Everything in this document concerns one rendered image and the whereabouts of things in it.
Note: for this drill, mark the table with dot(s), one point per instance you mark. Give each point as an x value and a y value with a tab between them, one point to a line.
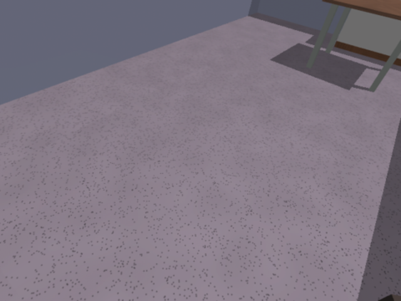
387	8

